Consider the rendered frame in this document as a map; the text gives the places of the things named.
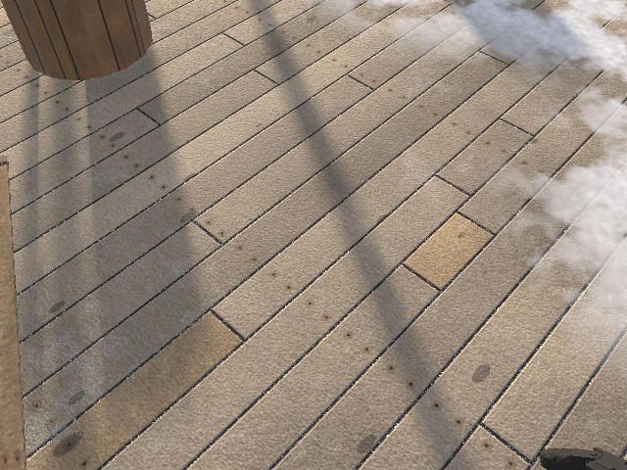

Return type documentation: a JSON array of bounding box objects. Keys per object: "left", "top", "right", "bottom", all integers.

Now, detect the robot right hand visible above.
[{"left": 539, "top": 447, "right": 627, "bottom": 470}]

